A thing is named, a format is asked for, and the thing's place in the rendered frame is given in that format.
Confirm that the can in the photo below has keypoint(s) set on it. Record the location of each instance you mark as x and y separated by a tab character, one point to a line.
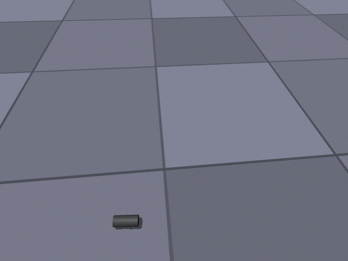
125	220

